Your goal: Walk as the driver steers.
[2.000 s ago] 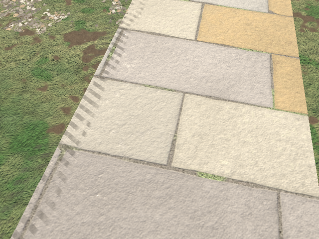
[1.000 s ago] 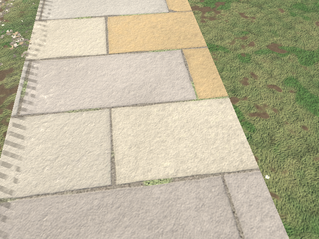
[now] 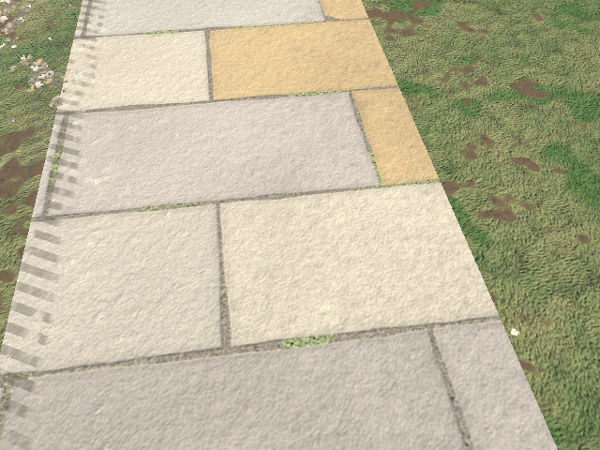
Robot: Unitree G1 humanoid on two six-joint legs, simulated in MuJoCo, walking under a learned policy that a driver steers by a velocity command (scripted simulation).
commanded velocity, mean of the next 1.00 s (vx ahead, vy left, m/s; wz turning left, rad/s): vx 0.30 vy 0.00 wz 0.00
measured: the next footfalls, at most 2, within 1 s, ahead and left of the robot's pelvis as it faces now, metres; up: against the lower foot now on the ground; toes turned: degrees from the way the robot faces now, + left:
left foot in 0.84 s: +0.46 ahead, +0.08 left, +0.00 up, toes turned +3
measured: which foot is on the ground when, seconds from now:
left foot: down 0.00-0.36, up 0.38-0.82, down 0.84-1.00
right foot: down 0.00-0.84, up 0.86-1.00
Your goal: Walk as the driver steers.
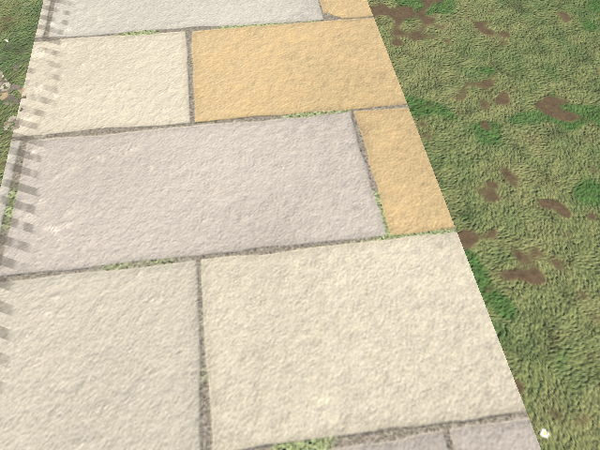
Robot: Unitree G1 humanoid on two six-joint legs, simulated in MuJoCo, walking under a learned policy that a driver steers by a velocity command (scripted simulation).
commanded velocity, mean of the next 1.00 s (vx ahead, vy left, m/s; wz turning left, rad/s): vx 0.12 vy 0.00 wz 0.00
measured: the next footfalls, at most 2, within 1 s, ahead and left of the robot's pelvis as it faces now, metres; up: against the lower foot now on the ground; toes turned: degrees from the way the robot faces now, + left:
right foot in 0.22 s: +0.15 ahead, -0.15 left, +0.00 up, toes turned +0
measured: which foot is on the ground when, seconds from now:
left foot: down 0.00-0.96, up 0.98-1.00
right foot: up 0.00-0.20, down 0.22-1.00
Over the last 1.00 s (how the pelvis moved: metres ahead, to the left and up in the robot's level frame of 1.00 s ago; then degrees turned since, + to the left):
0.33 0.00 0.00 0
